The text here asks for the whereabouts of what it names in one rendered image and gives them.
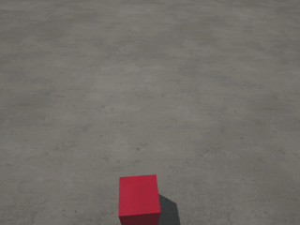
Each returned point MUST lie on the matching carton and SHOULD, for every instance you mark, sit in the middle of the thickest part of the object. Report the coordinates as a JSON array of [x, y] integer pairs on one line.
[[139, 200]]

